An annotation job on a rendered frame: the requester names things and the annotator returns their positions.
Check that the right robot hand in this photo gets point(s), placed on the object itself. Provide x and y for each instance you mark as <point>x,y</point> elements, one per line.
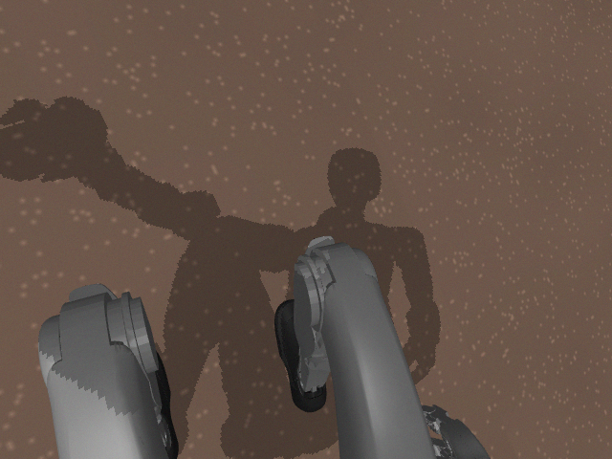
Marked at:
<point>458,441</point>

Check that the left robot foot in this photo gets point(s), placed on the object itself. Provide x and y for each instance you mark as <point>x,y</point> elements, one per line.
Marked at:
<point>172,447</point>

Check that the right robot foot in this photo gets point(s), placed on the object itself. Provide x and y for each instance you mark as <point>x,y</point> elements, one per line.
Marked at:
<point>288,351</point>

